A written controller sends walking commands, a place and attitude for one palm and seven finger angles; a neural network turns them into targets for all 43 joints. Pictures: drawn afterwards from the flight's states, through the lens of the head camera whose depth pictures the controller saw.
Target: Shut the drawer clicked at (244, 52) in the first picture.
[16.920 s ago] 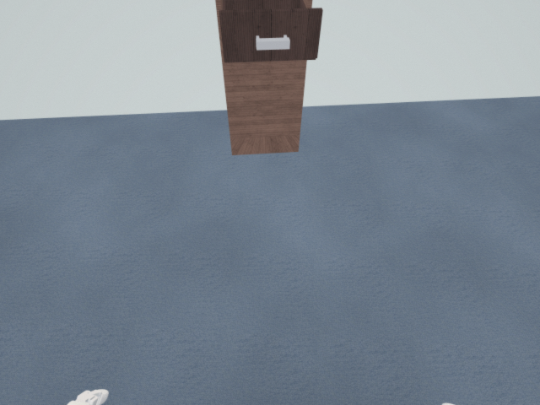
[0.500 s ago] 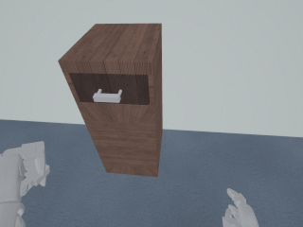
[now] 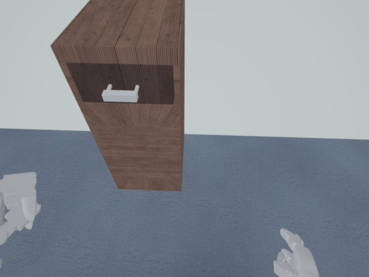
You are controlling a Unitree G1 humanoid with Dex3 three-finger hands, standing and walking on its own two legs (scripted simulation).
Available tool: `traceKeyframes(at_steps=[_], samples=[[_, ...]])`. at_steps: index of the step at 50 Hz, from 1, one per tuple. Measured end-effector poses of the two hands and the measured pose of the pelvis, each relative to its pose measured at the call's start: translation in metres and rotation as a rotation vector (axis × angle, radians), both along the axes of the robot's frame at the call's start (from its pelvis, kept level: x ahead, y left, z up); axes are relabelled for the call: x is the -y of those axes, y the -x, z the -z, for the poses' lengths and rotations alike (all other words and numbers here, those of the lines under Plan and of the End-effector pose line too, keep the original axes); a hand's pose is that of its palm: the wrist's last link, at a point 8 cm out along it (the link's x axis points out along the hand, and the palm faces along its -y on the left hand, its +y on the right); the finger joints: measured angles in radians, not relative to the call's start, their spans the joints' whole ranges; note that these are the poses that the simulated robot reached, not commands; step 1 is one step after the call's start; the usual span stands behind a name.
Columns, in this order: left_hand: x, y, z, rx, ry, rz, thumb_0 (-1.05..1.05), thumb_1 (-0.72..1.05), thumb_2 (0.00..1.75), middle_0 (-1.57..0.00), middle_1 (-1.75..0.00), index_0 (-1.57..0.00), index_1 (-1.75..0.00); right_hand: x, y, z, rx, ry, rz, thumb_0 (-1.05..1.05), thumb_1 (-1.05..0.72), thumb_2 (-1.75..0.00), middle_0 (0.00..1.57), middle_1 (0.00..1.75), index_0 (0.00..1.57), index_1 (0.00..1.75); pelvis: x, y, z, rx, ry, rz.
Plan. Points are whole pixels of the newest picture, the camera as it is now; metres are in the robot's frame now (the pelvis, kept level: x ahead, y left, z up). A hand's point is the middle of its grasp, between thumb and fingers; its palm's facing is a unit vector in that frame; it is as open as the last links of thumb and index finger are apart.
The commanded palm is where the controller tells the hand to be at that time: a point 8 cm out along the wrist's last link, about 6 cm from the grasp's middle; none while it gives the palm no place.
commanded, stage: step back with the hand held close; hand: left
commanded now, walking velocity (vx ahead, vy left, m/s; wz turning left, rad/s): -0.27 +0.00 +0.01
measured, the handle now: (121, 91) +0.66 +0.26 +0.00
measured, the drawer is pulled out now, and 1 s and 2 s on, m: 0.00 0.00 0.00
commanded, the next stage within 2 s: stop stepping back and stand still in 0.90 s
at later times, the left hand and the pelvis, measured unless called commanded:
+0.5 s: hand out of the picture +0.12 +0.26 +0.17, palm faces +0.40 -0.79 -0.46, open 3.3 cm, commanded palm +0.05 +0.29 +0.18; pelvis -0.06 +0.00 -0.01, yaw +3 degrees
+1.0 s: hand out of the picture +0.06 +0.29 +0.16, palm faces +0.37 -0.84 -0.39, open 3.3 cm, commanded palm -0.01 +0.32 +0.18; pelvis -0.14 +0.04 -0.01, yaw +1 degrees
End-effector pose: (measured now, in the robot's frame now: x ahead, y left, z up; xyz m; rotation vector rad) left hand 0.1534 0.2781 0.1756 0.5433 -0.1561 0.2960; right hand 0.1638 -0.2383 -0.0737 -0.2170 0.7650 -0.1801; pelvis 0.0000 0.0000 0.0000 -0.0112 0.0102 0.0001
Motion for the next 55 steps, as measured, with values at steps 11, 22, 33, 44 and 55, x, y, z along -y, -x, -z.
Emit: traceKeyframes(at_steps=[11, 22, 33, 44, 55], samples=[[0.000, 0.042, 0.001, 0.083, -0.015, -0.014, 0.02, 0.89, 0.90, -1.41, -1.60, -1.41, -1.60, -0.011, 0.026, 0.003, 0.068, -0.005, -0.043, 0.02, -0.90, -0.90, 0.21, 0.30, 0.20, 0.30, 0.000, 0.035, 0.011, 0.010, 0.016, -0.007], [-0.011, 0.061, -0.003, 0.171, -0.014, 0.015, 0.02, 0.89, 0.90, -1.41, -1.60, -1.41, -1.60, -0.007, 0.074, 0.003, 0.029, 0.060, -0.004, 0.02, -0.90, -0.90, 0.21, 0.30, 0.20, 0.30, -0.008, 0.061, 0.011, 0.011, 0.053, -0.034], [0.004, 0.091, -0.002, 0.126, -0.008, 0.059, 0.02, 0.89, 0.90, -1.41, -1.60, -1.41, -1.60, -0.012, 0.090, 0.012, -0.002, 0.009, -0.066, 0.02, -0.90, -0.90, 0.21, 0.30, 0.20, 0.30, 0.002, 0.097, 0.009, -0.039, 0.048, -0.005], [-0.025, 0.126, -0.002, 0.202, 0.006, 0.073, 0.02, 0.88, 0.90, -1.41, -1.60, -1.41, -1.60, -0.014, 0.119, -0.002, 0.056, 0.079, -0.006, 0.02, -0.90, -0.90, 0.21, 0.30, 0.20, 0.30, -0.022, 0.115, 0.017, 0.027, 0.078, -0.022], [-0.050, 0.165, -0.007, 0.200, 0.015, 0.081, 0.02, 0.89, 0.90, -1.41, -1.60, -1.41, -1.60, -0.064, 0.156, -0.012, 0.080, 0.036, -0.083, 0.02, -0.90, -0.90, 0.21, 0.29, 0.20, 0.30, -0.042, 0.164, 0.010, -0.026, 0.073, 0.007]])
